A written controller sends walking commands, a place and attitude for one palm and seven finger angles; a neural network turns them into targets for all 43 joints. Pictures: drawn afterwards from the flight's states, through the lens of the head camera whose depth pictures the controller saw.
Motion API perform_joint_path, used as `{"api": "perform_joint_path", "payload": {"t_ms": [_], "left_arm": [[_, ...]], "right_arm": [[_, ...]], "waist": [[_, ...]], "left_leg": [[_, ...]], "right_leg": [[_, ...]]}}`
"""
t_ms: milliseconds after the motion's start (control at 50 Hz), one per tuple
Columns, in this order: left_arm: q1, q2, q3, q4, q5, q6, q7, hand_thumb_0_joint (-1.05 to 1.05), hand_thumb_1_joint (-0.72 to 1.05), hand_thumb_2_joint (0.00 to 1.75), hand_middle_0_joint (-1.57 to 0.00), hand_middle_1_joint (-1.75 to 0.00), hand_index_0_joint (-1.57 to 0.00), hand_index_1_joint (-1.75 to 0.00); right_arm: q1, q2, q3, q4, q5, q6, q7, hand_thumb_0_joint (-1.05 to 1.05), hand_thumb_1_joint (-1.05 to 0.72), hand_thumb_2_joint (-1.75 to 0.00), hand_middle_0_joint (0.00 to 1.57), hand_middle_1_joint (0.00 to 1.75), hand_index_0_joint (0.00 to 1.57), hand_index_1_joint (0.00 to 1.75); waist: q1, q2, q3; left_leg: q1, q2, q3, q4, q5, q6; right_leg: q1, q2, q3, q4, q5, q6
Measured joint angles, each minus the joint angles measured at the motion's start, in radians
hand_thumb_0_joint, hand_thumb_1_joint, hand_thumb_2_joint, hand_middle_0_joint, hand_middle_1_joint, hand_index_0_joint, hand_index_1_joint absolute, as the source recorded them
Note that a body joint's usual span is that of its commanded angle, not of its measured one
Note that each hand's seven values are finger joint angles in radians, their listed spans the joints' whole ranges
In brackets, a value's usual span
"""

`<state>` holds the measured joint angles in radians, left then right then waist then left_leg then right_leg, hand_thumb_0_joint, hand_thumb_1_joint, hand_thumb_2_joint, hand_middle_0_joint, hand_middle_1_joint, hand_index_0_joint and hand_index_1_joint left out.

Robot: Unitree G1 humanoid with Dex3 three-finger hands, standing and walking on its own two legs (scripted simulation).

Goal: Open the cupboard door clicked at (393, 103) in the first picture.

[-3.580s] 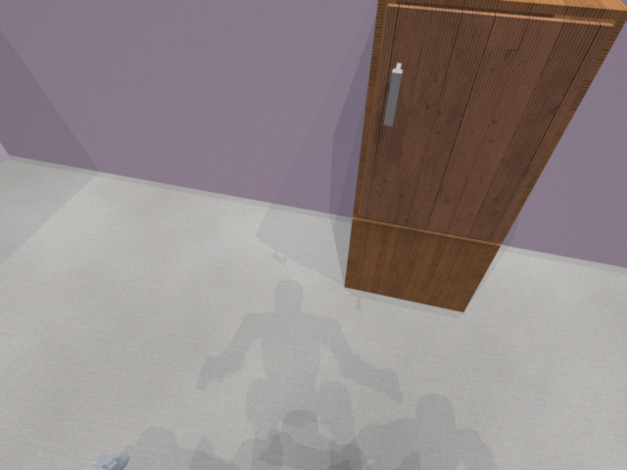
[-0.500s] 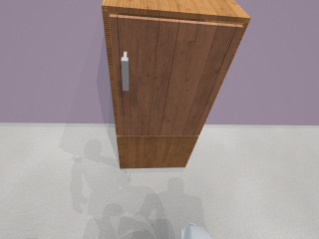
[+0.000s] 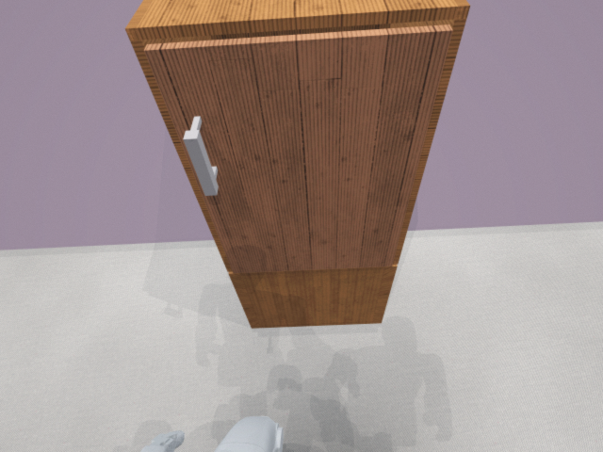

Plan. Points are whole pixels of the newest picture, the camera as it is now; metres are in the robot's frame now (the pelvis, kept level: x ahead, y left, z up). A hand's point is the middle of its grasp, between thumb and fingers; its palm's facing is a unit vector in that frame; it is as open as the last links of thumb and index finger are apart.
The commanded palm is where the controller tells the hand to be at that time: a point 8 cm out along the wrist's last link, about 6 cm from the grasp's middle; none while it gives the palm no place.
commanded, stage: come to a stop and stand still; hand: left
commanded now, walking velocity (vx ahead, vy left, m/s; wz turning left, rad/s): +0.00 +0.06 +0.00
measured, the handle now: (204, 157) +0.54 +0.19 +0.07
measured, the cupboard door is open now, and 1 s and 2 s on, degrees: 0 0 0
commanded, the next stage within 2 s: look again from close up in 1.40 s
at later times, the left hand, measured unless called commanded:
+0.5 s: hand out of the picture -0.08 +0.26 -0.18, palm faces +0.03 -0.99 -0.14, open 7.4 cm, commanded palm none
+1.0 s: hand out of the picture +0.06 +0.15 -0.15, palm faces +0.02 -0.98 -0.20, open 7.2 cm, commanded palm none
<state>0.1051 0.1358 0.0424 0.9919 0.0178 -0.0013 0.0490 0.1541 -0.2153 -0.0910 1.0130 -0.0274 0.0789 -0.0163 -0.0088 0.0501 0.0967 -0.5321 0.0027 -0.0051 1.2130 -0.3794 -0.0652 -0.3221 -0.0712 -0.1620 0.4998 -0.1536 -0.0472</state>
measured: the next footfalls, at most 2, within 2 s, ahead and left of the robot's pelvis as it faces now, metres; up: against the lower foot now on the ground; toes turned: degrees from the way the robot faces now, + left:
left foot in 0.24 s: -0.01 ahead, +0.17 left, +0.00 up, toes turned +3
right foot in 0.80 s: +0.02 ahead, -0.11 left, +0.00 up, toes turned +2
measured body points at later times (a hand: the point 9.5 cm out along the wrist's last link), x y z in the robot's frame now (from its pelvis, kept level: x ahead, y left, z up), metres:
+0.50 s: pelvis -0.04 +0.08 +0.02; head -0.03 +0.12 +0.46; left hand -0.08 +0.31 -0.16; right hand -0.06 -0.15 -0.12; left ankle -0.05 +0.17 -0.74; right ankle -0.07 -0.07 -0.65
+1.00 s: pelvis -0.04 -0.01 +0.00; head -0.04 -0.03 +0.45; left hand +0.06 +0.20 -0.14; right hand -0.08 -0.22 -0.17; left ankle -0.04 +0.14 -0.72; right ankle -0.06 -0.09 -0.74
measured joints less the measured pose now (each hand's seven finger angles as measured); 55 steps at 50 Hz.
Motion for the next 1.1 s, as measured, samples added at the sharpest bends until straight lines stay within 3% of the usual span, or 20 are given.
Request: {"api": "perform_joint_path", "payload": {"t_ms": [100,200,240,300,380,460,620,700,760,800,820,860,920,1020,1100], "left_arm": [[0.050,0.036,0.011,-0.001,0.011,0.021,0.000,-0.01,0.91,0.90,-0.20,-0.30,-0.20,-0.30],[0.108,0.083,0.019,0.000,0.025,0.041,-0.013,0.00,0.90,0.90,-0.20,-0.30,-0.20,-0.30],[0.136,0.094,0.018,0.011,0.016,0.049,-0.018,0.00,0.90,0.90,-0.20,-0.30,-0.20,-0.30],[0.163,0.109,0.025,0.045,0.005,0.070,-0.025,0.00,0.91,0.90,-0.20,-0.30,-0.20,-0.30],[0.208,0.103,0.034,0.064,0.012,0.068,-0.050,0.00,0.91,0.90,-0.20,-0.30,-0.20,-0.29],[0.255,0.094,0.036,0.085,0.016,0.061,-0.060,0.00,0.91,0.90,-0.20,-0.30,-0.20,-0.29],[0.227,0.078,0.030,0.113,0.010,0.086,-0.058,0.00,0.91,0.90,-0.20,-0.30,-0.20,-0.29],[0.146,0.062,0.019,0.096,-0.001,0.075,-0.054,0.00,0.91,0.90,-0.19,-0.30,-0.20,-0.29],[0.086,0.054,0.016,0.078,-0.006,0.052,-0.044,0.00,0.92,0.90,-0.20,-0.30,-0.20,-0.29],[0.061,0.056,0.012,0.067,-0.007,0.029,-0.041,0.00,0.93,0.90,-0.20,-0.30,-0.20,-0.29],[0.047,0.046,0.010,0.072,-0.007,0.016,-0.035,0.00,0.93,0.90,-0.20,-0.30,-0.20,-0.29],[0.032,0.023,-0.003,0.076,-0.007,0.003,-0.030,0.00,0.93,0.90,-0.20,-0.30,-0.20,-0.29],[0.027,-0.001,-0.016,0.073,-0.006,-0.010,-0.025,0.00,0.92,0.90,-0.20,-0.30,-0.20,-0.29],[0.030,-0.018,-0.015,0.066,-0.015,-0.020,-0.012,-0.02,0.94,0.90,-0.20,-0.30,-0.20,-0.30],[0.054,-0.008,-0.009,0.075,-0.017,-0.014,-0.008,-0.03,0.95,0.90,-0.20,-0.30,-0.20,-0.30]], "right_arm": [[-0.058,-0.026,-0.004,-0.049,-0.006,-0.003,0.011,0.00,-0.91,-0.90,0.20,0.30,0.19,0.30],[-0.030,-0.008,0.018,-0.059,0.005,-0.036,0.021,0.00,-0.91,-0.90,0.20,0.30,0.19,0.30],[0.004,0.000,0.030,-0.054,0.006,-0.060,0.020,0.00,-0.91,-0.90,0.20,0.30,0.19,0.30],[0.057,0.047,0.054,-0.025,-0.007,-0.058,0.011,0.00,-0.91,-0.90,0.20,0.30,0.20,0.30],[0.137,0.088,0.075,0.017,-0.007,-0.056,-0.007,0.00,-0.91,-0.90,0.20,0.30,0.20,0.30],[0.186,0.108,0.075,0.043,0.000,-0.073,-0.023,0.01,-0.91,-0.90,0.21,0.30,0.20,0.30],[0.253,0.124,0.065,0.090,-0.005,-0.095,-0.052,0.01,-0.91,-0.90,0.21,0.30,0.20,0.30],[0.265,0.119,0.060,0.118,-0.008,-0.086,-0.048,0.00,-0.91,-0.90,0.21,0.30,0.20,0.30],[0.268,0.112,0.054,0.137,-0.007,-0.079,-0.039,0.01,-0.91,-0.90,0.21,0.30,0.20,0.30],[0.275,0.110,0.051,0.146,-0.001,-0.078,-0.034,0.01,-0.91,-0.90,0.21,0.30,0.20,0.30],[0.269,0.102,0.050,0.153,0.004,-0.074,-0.031,0.01,-0.91,-0.90,0.21,0.30,0.20,0.30],[0.259,0.087,0.050,0.155,0.007,-0.061,-0.028,0.01,-0.91,-0.90,0.20,0.30,0.20,0.30],[0.233,0.084,0.053,0.149,0.005,-0.048,-0.025,0.01,-0.91,-0.90,0.20,0.30,0.20,0.30],[0.160,0.087,0.055,0.130,0.008,-0.052,-0.023,0.01,-0.91,-0.90,0.20,0.30,0.20,0.30],[0.111,0.081,0.056,0.125,0.002,-0.055,-0.032,0.01,-0.93,-0.90,0.20,0.30,0.20,0.30]], "waist": [[0.025,-0.018,-0.018],[0.052,-0.067,-0.056],[0.048,-0.070,-0.082],[0.033,-0.107,-0.092],[0.025,-0.104,-0.111],[0.019,-0.116,-0.111],[-0.031,-0.120,-0.085],[-0.053,-0.098,-0.065],[-0.063,-0.078,-0.061],[-0.061,-0.078,-0.069],[-0.059,-0.056,-0.068],[-0.068,-0.015,-0.076],[-0.057,-0.004,-0.089],[-0.032,0.002,-0.082],[-0.019,0.002,-0.078]], "left_leg": [[0.030,0.013,-0.008,-0.079,0.023,0.001],[0.211,0.039,0.032,-0.421,-0.022,0.032],[0.301,0.044,0.029,-0.608,-0.017,0.045],[0.307,0.027,0.031,-0.631,0.027,0.072],[0.350,0.037,0.023,-0.772,0.123,0.083],[0.372,0.033,0.049,-0.855,0.165,0.089],[0.380,0.044,0.080,-0.870,0.166,0.084],[0.368,0.060,0.077,-0.842,0.155,0.065],[0.350,0.067,0.073,-0.802,0.138,0.043],[0.332,0.061,0.074,-0.754,0.112,0.024],[0.323,0.075,0.068,-0.724,0.095,0.017],[0.306,0.087,0.048,-0.670,0.008,0.026],[0.278,0.081,0.048,-0.585,-0.058,0.037],[0.263,0.088,0.049,-0.551,-0.017,0.039],[0.304,0.091,0.053,-0.650,0.085,0.042]], "right_leg": [[-0.019,-0.021,0.005,0.004,0.022,0.017],[-0.053,-0.037,0.013,0.010,0.046,0.042],[-0.090,-0.030,0.016,0.060,-0.007,0.056],[-0.130,0.010,0.109,0.201,-0.183,0.070],[-0.173,0.077,0.172,0.447,-0.135,0.080],[-0.170,0.092,0.193,0.554,-0.078,0.094],[-0.087,0.063,0.166,0.446,-0.181,0.105],[-0.030,0.045,0.135,0.286,-0.234,0.095],[0.033,0.043,0.117,0.125,-0.188,0.082],[0.099,0.035,0.110,-0.015,-0.103,0.070],[0.109,0.047,0.103,-0.025,-0.120,0.054],[0.122,0.066,0.081,-0.020,-0.134,0.027],[0.148,0.071,0.065,-0.041,-0.127,0.005],[0.178,0.102,0.038,-0.060,-0.122,-0.016],[0.177,0.132,0.019,-0.043,-0.136,-0.025]]}}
